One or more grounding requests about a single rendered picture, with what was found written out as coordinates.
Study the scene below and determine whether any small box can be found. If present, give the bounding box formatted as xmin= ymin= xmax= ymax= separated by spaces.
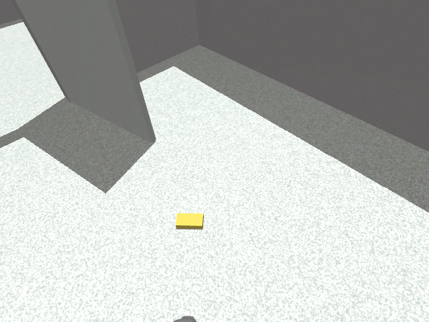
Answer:
xmin=176 ymin=213 xmax=204 ymax=229

